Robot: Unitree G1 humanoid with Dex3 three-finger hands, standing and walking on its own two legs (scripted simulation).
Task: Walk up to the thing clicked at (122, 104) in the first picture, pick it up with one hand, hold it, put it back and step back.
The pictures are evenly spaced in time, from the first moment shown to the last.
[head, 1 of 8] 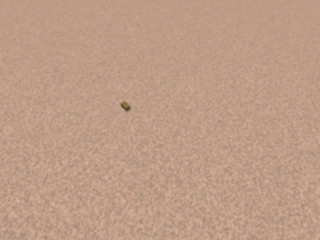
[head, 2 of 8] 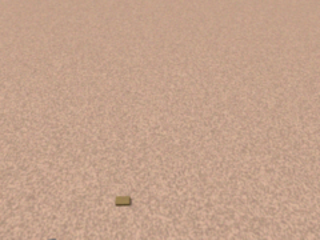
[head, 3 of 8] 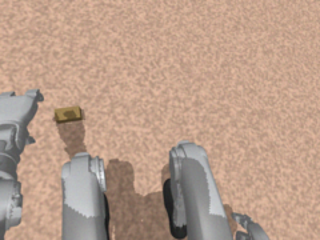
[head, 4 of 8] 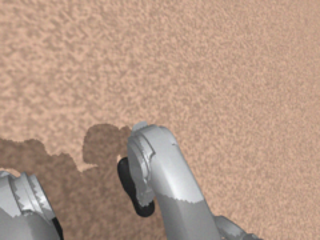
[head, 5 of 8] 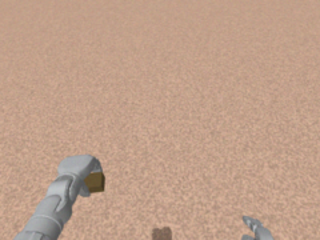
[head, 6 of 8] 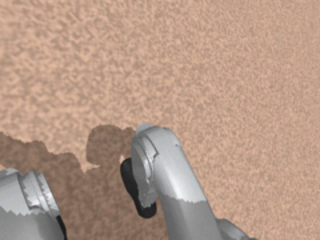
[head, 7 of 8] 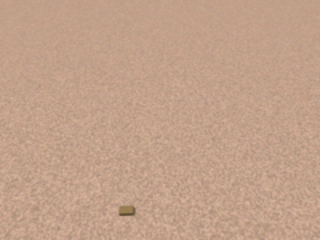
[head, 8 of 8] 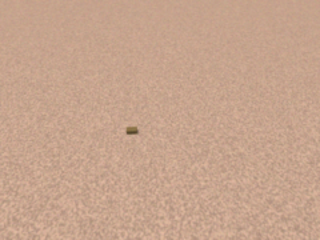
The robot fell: no
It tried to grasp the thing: yes
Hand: left
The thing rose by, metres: 0.68
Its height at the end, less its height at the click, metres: +0.00
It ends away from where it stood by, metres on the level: 0.00
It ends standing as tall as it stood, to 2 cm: yes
